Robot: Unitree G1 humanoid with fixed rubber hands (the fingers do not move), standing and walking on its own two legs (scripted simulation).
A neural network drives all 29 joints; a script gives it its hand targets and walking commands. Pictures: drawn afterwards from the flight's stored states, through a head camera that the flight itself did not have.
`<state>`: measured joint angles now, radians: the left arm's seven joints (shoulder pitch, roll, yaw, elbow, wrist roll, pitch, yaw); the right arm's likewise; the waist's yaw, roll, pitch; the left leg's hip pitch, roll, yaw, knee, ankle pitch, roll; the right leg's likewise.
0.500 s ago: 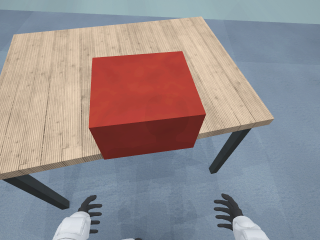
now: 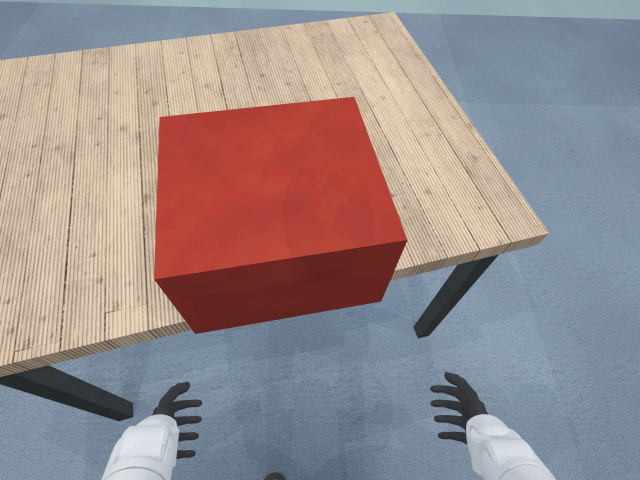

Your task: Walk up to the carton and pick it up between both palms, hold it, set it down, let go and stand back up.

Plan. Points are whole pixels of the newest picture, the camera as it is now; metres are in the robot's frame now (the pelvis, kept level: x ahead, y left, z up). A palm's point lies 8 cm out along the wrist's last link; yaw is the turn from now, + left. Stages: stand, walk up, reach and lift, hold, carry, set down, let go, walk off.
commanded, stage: let go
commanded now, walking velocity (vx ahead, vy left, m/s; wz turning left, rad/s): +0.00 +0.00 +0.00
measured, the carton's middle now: (275, 213) +0.48 +0.06 -0.03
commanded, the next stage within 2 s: stand in 0.86 s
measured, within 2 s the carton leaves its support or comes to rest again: neither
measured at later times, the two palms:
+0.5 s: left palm (135, 472) +0.15 +0.22 -0.07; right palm (524, 442) +0.16 -0.25 -0.07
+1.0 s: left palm out of the picture +0.10 +0.25 -0.09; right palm out of the picture +0.09 -0.22 -0.10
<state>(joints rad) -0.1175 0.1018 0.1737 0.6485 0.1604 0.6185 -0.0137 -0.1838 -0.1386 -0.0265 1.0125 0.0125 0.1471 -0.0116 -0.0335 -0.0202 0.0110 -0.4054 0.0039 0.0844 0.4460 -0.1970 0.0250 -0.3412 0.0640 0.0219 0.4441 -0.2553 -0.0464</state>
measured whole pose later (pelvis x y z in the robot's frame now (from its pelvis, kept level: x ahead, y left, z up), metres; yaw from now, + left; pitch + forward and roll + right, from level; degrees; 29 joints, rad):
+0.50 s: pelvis -0.01 -0.02 +0.00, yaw +0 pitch +0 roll +1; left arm 0.24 0.26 -0.01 0.41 0.01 0.23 -0.01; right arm 0.12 -0.17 -0.06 0.81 0.00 -0.17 0.06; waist 0.01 -0.06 -0.04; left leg -0.21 0.01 0.08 0.40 -0.19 0.01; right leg -0.15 0.08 0.02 0.41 -0.25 -0.07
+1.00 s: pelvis -0.02 +0.01 +0.00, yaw +2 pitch +0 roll -1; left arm 0.27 0.23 -0.01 0.60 0.05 -0.02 0.00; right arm 0.26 -0.17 -0.06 0.81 -0.03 -0.05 0.03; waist 0.02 -0.02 -0.04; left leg -0.28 -0.01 0.05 0.47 -0.20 0.04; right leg -0.18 0.06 -0.02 0.42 -0.25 -0.04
